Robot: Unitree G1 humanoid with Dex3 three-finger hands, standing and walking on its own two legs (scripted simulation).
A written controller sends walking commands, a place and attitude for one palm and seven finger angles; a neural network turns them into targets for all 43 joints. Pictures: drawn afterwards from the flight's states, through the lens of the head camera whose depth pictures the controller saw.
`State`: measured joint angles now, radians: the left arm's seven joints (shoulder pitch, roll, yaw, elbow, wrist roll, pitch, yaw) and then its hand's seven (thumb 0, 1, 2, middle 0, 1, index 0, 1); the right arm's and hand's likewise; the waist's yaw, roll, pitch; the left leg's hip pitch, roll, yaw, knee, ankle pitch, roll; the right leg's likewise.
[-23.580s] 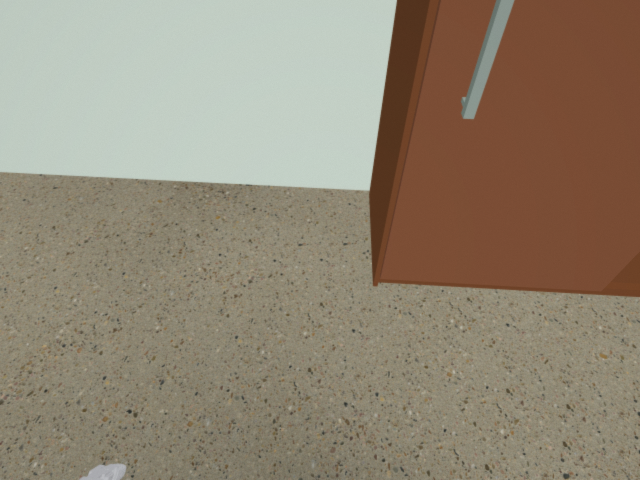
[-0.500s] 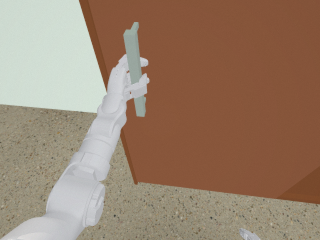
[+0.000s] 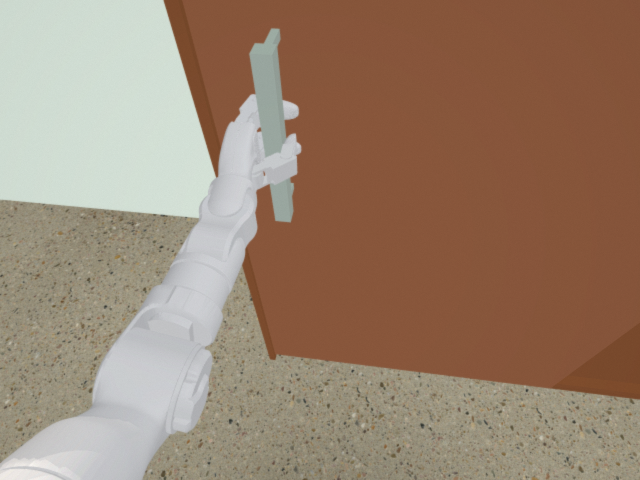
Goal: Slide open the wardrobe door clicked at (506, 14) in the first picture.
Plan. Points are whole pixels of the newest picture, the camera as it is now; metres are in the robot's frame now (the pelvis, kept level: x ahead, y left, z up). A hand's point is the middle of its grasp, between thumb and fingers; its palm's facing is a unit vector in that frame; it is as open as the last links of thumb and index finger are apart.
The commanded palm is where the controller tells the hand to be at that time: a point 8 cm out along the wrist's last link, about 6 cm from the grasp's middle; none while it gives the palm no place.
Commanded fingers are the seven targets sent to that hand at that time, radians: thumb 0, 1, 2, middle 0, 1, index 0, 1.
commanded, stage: step sideways, sliding the door along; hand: left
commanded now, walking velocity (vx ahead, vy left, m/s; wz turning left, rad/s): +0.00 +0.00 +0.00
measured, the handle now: (279, 138) +0.52 +0.08 +0.15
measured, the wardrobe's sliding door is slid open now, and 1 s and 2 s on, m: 0.00 0.04 0.25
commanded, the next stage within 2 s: none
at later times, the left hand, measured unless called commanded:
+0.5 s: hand (296, 161) +0.46 +0.05 +0.16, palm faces +0.10 -0.99 -0.11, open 6.4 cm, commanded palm +0.43 +0.03 +0.16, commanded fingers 0.00 0.90 0.90 -0.45 -1.40 -0.45 -1.40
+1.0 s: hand (327, 156) +0.47 +0.01 +0.16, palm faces +0.38 -0.92 -0.05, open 6.8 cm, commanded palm +0.43 -0.04 +0.16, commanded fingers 0.00 0.90 0.90 -0.45 -1.40 -0.45 -1.40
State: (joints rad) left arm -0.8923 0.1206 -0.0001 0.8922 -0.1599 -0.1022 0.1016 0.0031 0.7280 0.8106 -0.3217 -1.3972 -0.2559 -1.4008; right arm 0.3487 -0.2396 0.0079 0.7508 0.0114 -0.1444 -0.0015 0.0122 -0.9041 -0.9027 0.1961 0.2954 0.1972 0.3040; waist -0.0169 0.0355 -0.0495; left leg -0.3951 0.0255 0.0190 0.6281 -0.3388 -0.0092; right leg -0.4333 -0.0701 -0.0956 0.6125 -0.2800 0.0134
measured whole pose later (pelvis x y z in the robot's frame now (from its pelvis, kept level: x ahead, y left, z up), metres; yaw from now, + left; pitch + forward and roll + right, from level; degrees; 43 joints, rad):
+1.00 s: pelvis +0.09 -0.19 +0.00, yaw +6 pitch +1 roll +0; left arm -0.42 0.14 0.14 -0.01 -0.12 -0.04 0.21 -0.02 0.69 0.85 -0.45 -1.40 -0.12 -1.40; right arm 0.06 -0.27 -0.03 0.60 0.04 -0.13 -0.06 0.01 -0.90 -0.90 0.20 0.30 0.20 0.30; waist 0.07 0.09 0.25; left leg -0.33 0.05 0.08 0.76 -0.41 -0.04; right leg -0.41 -0.09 -0.10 0.70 -0.23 0.00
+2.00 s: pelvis +0.14 -0.37 -0.01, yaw -3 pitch -2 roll -1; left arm -0.04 0.09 0.07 -0.27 -0.05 -0.09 0.22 -0.02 0.74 0.85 -0.39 -1.40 -0.02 -1.28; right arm 0.09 -0.16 0.06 0.52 0.01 -0.16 0.03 0.01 -0.90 -0.90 0.20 0.30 0.20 0.31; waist 0.12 0.09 0.20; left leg -0.26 0.30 0.11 0.68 -0.37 -0.10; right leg -0.32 0.00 -0.11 0.61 -0.25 -0.02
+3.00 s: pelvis +0.00 -0.56 +0.01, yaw -7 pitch -2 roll -4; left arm -0.51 0.21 0.14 0.19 -0.09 -0.03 0.19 0.00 0.76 0.85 -0.28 -1.38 -0.03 -1.25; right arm 0.15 -0.20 -0.03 0.62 0.03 -0.05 0.00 0.01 -0.90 -0.90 0.20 0.30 0.20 0.30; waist 0.13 0.05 0.22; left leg -0.25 0.24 0.09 0.56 -0.26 -0.09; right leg -0.50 -0.05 -0.05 1.04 -0.38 0.03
